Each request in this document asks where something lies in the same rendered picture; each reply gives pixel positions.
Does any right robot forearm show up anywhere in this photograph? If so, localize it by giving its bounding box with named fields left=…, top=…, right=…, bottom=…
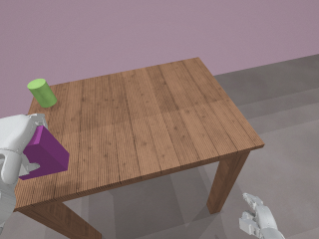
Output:
left=259, top=227, right=285, bottom=239

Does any robot left hand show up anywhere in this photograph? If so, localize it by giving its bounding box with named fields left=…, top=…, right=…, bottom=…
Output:
left=0, top=114, right=48, bottom=177

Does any left robot forearm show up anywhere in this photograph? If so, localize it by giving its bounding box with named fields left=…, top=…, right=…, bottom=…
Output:
left=0, top=149, right=23, bottom=235

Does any robot right hand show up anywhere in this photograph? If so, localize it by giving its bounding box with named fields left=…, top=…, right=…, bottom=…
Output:
left=239, top=192, right=278, bottom=238

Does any table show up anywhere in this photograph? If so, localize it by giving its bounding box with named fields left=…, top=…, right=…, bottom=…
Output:
left=13, top=57, right=265, bottom=239

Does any sponge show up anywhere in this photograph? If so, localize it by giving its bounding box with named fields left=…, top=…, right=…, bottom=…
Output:
left=19, top=125, right=70, bottom=180

